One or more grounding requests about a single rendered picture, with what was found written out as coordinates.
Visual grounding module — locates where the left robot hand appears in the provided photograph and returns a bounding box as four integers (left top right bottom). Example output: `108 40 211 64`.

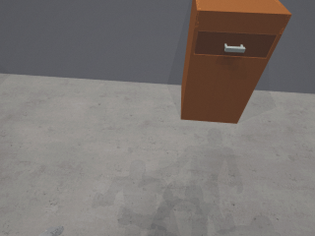
39 226 64 236

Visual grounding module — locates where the handle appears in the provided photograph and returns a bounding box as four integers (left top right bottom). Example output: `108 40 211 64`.
224 44 246 53

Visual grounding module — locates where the drawer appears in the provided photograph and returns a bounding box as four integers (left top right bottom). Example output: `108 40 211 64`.
194 30 277 58

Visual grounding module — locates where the cabinet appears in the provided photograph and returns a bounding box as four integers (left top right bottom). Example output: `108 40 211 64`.
180 0 291 124

